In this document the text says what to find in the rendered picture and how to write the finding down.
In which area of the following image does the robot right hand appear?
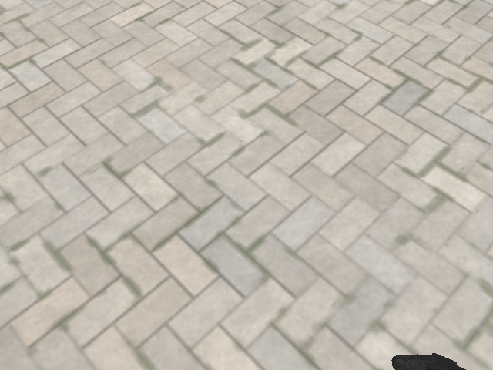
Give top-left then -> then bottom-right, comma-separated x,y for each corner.
391,353 -> 466,370

